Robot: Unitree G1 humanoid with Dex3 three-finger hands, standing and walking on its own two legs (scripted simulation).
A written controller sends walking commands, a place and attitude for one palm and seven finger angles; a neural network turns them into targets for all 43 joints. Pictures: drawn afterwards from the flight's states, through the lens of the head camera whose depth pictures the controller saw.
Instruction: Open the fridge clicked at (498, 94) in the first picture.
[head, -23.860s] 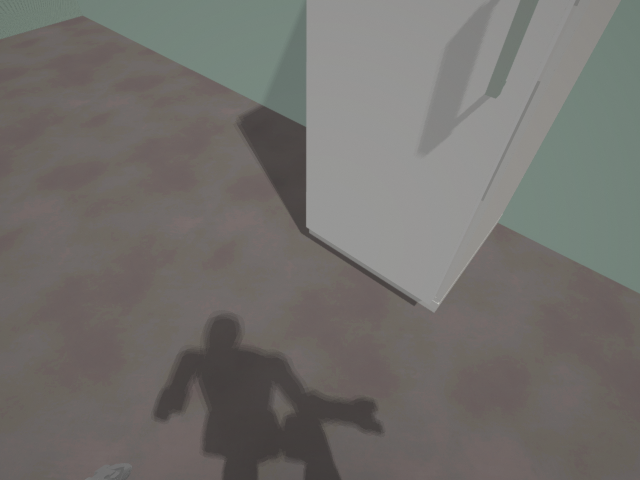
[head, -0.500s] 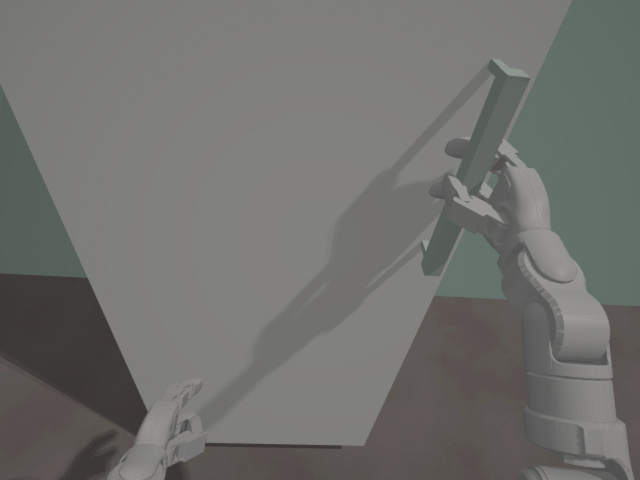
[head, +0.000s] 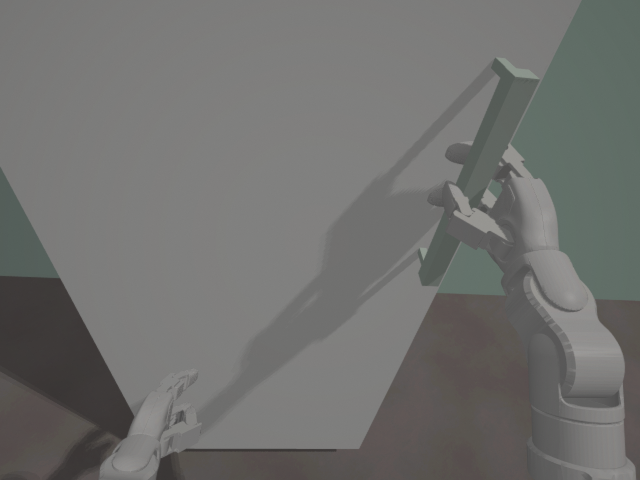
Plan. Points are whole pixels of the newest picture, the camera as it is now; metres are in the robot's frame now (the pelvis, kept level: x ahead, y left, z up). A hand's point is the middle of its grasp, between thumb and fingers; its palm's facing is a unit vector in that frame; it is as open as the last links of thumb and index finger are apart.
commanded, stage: pull the door a little, standing still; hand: right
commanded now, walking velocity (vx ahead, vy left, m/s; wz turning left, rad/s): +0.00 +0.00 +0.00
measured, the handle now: (459, 188) +0.38 -0.11 +0.24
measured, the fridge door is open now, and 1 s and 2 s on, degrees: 0 9 31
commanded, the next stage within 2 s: walk backward, drawing the door open in 0.32 s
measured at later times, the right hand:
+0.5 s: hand (473, 270) +0.25 -0.09 +0.24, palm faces -0.12 +0.97 -0.20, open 7.0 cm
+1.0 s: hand (456, 273) +0.26 -0.08 +0.23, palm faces +0.17 +0.95 -0.25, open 7.2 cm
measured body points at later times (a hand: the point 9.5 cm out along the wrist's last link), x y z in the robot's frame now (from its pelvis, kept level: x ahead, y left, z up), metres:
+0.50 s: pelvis +0.05 +0.00 +0.00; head +0.03 +0.03 +0.45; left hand +0.24 +0.23 -0.06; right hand +0.25 -0.15 +0.25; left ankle -0.05 +0.08 -0.73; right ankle -0.04 -0.12 -0.72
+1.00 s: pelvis -0.04 +0.05 +0.01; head +0.03 +0.09 +0.45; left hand +0.14 +0.27 -0.11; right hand +0.24 -0.13 +0.24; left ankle -0.03 +0.09 -0.73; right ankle -0.04 -0.12 -0.65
